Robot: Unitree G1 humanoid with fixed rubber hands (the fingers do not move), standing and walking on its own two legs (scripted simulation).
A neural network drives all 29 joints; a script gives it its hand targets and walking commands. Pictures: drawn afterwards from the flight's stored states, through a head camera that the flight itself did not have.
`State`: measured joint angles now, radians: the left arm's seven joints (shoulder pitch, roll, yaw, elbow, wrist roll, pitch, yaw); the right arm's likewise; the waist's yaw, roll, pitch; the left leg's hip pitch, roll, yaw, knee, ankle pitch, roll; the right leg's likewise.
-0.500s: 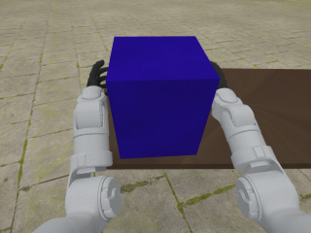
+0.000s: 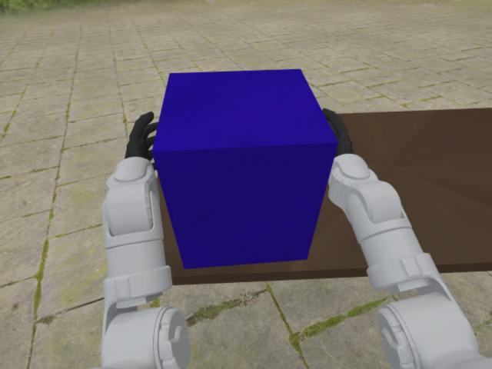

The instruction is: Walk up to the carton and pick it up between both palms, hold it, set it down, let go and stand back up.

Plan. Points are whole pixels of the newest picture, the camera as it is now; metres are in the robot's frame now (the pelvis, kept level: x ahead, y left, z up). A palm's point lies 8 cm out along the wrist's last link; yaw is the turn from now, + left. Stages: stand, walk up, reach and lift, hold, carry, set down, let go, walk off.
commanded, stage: hold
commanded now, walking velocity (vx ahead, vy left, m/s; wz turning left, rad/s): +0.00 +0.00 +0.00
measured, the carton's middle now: (241, 170) +0.36 +0.00 +0.18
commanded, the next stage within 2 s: none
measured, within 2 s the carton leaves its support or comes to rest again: neither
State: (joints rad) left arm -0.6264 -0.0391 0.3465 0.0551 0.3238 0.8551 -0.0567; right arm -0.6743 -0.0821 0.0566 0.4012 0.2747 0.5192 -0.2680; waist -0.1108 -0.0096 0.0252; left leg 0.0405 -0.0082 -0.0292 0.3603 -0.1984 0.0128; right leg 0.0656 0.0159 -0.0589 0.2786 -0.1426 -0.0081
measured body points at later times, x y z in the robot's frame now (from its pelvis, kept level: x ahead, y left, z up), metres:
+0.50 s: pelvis -0.02 -0.01 +0.00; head -0.07 +0.02 +0.45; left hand +0.37 +0.14 +0.21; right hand +0.36 -0.16 +0.21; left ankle +0.02 +0.11 -0.75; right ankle +0.02 -0.11 -0.75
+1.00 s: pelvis -0.01 -0.01 +0.00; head -0.06 +0.03 +0.44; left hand +0.36 +0.17 +0.21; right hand +0.36 -0.13 +0.22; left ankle +0.02 +0.11 -0.75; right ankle +0.02 -0.11 -0.75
